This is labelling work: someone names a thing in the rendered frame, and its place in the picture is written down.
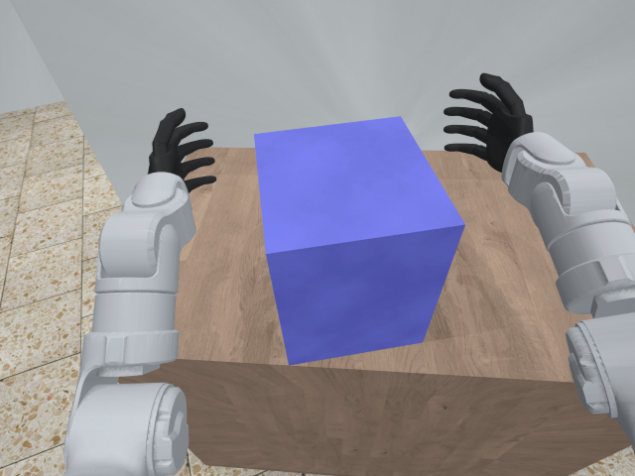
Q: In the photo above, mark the robot left forearm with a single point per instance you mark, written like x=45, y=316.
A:
x=136, y=281

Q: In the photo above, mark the robot right upper arm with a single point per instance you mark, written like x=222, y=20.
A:
x=602, y=363

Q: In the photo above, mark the right robot hand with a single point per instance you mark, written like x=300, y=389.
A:
x=508, y=122

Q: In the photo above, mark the robot right forearm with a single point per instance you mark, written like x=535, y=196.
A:
x=581, y=221

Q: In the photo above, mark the carton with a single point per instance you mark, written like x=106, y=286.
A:
x=359, y=236

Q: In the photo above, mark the left robot hand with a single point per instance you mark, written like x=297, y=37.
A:
x=167, y=153

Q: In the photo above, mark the robot left upper arm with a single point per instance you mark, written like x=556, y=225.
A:
x=129, y=430

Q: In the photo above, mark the pedestal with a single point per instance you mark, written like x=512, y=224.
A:
x=488, y=393

